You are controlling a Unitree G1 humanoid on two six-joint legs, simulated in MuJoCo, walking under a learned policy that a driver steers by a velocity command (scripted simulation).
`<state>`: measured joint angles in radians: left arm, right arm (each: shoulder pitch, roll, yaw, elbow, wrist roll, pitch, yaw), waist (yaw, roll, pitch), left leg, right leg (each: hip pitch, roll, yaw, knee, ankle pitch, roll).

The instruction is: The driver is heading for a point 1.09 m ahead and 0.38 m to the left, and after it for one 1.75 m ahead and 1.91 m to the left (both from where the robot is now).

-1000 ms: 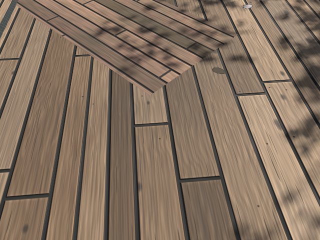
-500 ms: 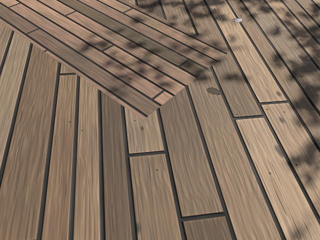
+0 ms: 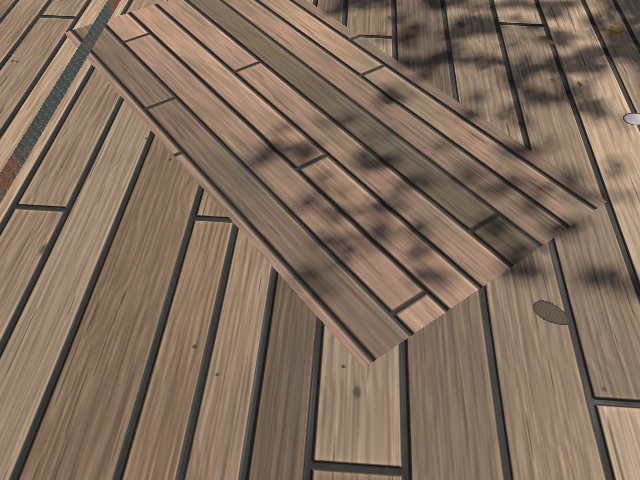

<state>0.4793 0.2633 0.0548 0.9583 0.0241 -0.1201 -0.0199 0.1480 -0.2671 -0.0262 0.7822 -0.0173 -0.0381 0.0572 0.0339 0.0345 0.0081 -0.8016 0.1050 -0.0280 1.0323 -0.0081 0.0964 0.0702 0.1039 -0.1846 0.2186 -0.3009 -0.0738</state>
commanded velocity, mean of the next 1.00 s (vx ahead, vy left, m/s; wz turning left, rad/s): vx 0.86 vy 0.00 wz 0.81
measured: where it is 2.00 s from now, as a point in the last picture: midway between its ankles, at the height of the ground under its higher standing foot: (231, 276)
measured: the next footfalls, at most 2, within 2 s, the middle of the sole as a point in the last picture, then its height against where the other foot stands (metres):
left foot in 0.18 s outside the picture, level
right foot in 0.60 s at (333, 340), level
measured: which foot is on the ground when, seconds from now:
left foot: up 0.00-0.16, down 0.18-0.62, up 0.64-0.98, down 1.00-1.00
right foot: down 0.00-0.18, up 0.20-0.58, down 0.60-0.98, up 1.00-1.00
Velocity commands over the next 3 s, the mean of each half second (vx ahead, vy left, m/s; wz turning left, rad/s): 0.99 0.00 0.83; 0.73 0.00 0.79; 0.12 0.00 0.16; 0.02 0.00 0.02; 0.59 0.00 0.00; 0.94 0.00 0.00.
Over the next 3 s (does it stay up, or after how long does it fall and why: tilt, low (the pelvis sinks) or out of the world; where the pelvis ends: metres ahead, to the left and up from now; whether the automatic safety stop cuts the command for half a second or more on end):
stays up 1.35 0.75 0.00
